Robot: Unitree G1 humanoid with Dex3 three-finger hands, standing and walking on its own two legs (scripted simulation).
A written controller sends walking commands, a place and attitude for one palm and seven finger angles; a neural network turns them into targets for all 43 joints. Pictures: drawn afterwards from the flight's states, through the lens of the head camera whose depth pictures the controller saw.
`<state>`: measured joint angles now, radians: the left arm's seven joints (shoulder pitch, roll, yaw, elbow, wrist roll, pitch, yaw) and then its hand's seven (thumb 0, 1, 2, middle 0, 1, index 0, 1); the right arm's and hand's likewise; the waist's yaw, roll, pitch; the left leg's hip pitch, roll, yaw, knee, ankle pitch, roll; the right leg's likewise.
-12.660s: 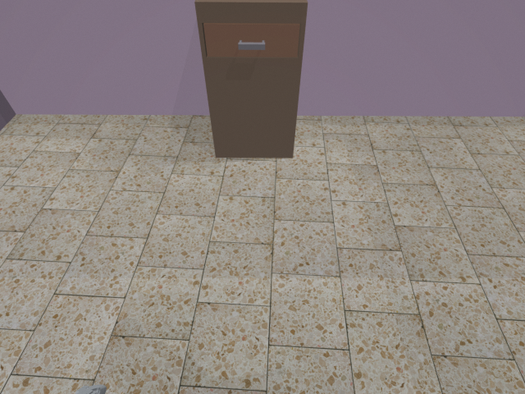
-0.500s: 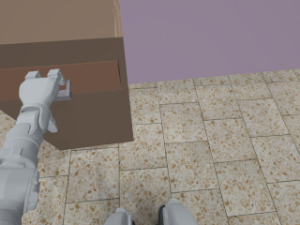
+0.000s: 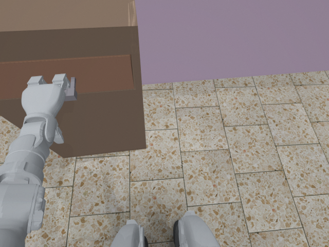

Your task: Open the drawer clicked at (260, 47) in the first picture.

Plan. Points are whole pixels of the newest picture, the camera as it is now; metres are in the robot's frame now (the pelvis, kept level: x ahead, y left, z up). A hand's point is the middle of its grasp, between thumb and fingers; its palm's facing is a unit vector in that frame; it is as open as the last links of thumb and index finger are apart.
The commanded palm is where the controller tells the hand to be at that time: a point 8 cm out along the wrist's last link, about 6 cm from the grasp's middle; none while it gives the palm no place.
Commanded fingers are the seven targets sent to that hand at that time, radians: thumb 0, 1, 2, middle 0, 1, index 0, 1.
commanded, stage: lower the fingers behind the handle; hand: left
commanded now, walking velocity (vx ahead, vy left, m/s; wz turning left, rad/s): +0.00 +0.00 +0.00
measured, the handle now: (52, 89) +0.51 +0.28 -0.01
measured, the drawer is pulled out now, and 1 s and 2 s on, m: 0.00 0.00 0.06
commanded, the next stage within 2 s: close the thumb around the handle in 0.48 s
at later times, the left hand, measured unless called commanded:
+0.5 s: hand (55, 109) +0.46 +0.27 -0.03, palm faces -0.08 -0.03 -1.00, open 13.9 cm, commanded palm +0.45 +0.26 +0.02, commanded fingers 0.00 -0.50 0.30 -0.30 -1.20 -0.30 -1.20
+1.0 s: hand (54, 108) +0.47 +0.28 -0.04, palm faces -0.09 -0.03 -1.00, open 9.1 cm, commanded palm +0.46 +0.26 +0.02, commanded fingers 0.00 0.73 0.83 -0.39 -1.33 -0.39 -1.33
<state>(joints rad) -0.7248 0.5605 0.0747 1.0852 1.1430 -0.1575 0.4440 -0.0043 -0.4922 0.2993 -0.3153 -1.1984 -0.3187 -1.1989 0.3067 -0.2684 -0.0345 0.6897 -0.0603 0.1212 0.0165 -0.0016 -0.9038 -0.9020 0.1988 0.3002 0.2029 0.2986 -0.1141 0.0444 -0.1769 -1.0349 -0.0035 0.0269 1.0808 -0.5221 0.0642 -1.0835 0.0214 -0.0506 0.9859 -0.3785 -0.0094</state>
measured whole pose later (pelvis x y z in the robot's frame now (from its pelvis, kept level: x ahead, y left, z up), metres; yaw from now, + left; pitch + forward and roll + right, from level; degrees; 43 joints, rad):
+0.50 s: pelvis -0.01 -0.01 -0.01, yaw +0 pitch +28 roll -3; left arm -0.74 0.60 0.09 1.07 1.12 -0.18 0.41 0.00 -0.49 0.30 -0.30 -1.20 -0.32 -1.20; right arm 0.31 -0.27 -0.02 0.68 -0.05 0.11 0.00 0.00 -0.90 -0.90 0.20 0.30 0.20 0.30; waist -0.12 0.04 -0.17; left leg -1.09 0.00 0.02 1.13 -0.53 0.06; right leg -1.14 0.02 -0.06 1.03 -0.39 -0.02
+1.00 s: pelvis -0.01 +0.00 -0.01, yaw +0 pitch +28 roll -3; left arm -0.77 0.60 0.07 1.09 1.12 -0.16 0.41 0.00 0.21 0.60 -0.35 -1.27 -0.36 -1.27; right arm 0.31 -0.27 -0.02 0.68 -0.05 0.11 0.00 0.00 -0.90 -0.90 0.20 0.30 0.20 0.30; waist -0.12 0.05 -0.17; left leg -1.10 0.00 0.02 1.13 -0.53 0.06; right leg -1.14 0.02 -0.06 1.03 -0.38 -0.01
